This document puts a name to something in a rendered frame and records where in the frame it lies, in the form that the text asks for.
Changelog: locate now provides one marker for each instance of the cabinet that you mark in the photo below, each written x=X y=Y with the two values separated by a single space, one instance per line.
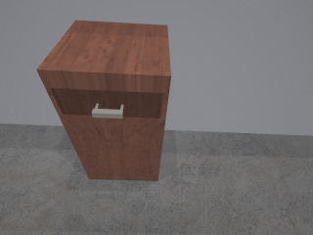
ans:
x=109 y=56

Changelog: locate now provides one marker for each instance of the drawer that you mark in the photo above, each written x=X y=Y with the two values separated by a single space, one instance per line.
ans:
x=81 y=102

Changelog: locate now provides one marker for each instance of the handle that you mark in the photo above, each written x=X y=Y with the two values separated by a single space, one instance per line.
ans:
x=107 y=113

